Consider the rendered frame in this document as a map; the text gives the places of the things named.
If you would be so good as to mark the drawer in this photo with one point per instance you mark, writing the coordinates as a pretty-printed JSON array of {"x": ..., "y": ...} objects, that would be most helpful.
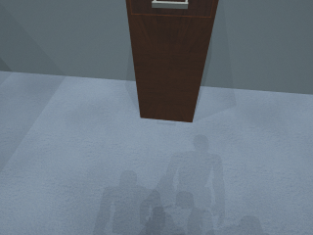
[{"x": 197, "y": 8}]

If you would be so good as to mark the cabinet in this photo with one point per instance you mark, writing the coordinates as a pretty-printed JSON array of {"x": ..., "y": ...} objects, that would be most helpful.
[{"x": 169, "y": 54}]

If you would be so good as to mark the handle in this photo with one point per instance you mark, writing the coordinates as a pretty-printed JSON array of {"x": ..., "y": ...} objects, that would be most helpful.
[{"x": 170, "y": 4}]

